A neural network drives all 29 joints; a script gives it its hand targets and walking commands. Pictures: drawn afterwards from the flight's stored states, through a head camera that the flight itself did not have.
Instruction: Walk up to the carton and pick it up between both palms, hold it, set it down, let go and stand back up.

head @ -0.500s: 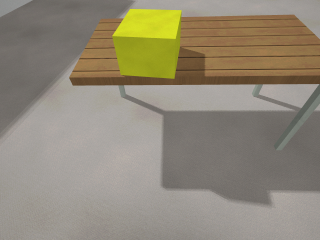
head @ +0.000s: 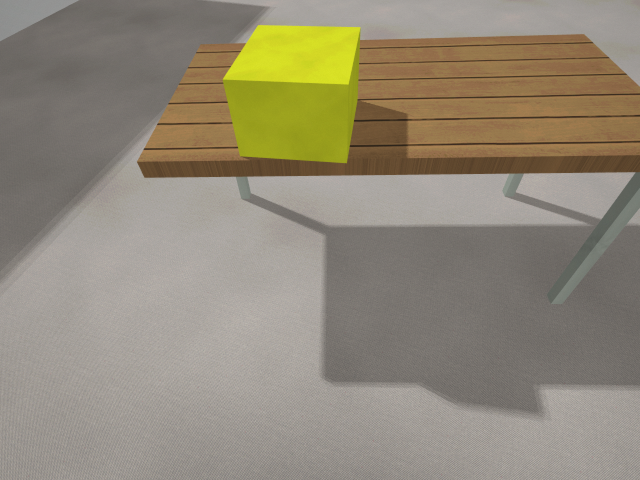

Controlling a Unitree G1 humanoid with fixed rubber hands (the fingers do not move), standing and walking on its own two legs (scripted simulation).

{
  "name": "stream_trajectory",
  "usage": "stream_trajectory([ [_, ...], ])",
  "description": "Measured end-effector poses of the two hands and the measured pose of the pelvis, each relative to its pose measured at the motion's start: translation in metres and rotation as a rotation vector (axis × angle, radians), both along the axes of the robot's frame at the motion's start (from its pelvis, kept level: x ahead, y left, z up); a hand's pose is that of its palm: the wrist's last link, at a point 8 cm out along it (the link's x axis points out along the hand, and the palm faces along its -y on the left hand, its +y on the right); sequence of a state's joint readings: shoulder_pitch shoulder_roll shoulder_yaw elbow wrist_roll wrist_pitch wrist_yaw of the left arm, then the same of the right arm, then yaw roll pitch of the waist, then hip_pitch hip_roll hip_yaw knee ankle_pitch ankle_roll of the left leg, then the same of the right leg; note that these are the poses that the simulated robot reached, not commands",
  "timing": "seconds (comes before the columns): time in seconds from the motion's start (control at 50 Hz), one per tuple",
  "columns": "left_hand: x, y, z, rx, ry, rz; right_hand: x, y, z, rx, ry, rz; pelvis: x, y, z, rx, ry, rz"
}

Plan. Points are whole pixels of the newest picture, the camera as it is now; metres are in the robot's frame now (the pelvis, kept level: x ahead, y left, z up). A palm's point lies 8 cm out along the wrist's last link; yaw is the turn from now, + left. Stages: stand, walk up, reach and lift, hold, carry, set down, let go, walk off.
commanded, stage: walk up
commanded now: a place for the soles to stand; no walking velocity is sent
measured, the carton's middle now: (300, 91) +0.95 +0.08 +0.01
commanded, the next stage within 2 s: none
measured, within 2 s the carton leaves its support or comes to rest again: neither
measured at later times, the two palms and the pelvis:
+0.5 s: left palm out of the picture +0.13 +0.35 -0.08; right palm (569, 439) +0.21 -0.30 -0.09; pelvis +0.12 +0.02 +0.00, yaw +0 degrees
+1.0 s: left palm (90, 405) +0.25 +0.35 -0.07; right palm (541, 362) +0.32 -0.30 -0.10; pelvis +0.24 +0.01 +0.01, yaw +0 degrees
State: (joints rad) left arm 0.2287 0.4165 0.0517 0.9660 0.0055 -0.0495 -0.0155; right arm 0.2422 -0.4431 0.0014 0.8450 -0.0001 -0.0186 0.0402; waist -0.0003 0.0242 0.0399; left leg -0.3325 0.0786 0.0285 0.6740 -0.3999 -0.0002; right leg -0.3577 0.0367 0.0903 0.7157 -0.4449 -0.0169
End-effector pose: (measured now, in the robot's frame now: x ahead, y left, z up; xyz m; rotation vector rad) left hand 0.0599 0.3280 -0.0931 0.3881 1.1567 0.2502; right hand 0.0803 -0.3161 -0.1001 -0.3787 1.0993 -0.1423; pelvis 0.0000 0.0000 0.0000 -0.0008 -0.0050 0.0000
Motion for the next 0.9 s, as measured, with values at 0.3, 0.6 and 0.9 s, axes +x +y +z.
stream_trajectory([
  [0.3, 0.014, -0.011, 0.036, 0.054, 0.067, 0.003, 0.065, -0.019, 0.004, 0.041, 0.006, 0.005, 0.066, -0.019, 0.016, 0.013, -0.005, -0.004],
  [0.6, 0.121, 0.033, 0.002, -0.020, -0.027, -0.028, 0.150, 0.031, 0.016, -0.006, -0.052, 0.024, 0.139, 0.034, 0.003, -0.034, -0.037, -0.006],
  [0.9, 0.171, 0.019, 0.008, 0.021, 0.057, -0.026, 0.212, 0.009, 0.003, 0.026, 0.017, 0.002, 0.211, 0.010, 0.002, -0.003, -0.013, -0.011],
])
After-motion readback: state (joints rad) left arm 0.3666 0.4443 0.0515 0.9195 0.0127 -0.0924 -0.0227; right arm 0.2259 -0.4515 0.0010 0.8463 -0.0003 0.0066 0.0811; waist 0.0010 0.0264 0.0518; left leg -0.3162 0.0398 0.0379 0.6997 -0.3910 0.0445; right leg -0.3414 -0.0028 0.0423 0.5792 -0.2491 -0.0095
